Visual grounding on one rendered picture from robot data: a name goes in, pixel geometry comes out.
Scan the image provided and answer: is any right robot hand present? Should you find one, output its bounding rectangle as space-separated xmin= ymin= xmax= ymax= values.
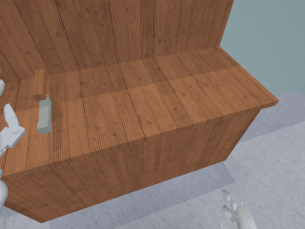
xmin=220 ymin=189 xmax=257 ymax=229

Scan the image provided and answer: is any tap lever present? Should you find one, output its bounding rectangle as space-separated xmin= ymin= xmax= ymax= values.
xmin=37 ymin=98 xmax=51 ymax=135

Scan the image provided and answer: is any left robot hand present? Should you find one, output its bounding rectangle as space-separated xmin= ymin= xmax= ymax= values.
xmin=0 ymin=71 xmax=25 ymax=157

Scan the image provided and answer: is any counter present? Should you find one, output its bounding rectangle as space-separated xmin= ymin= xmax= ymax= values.
xmin=0 ymin=0 xmax=279 ymax=223

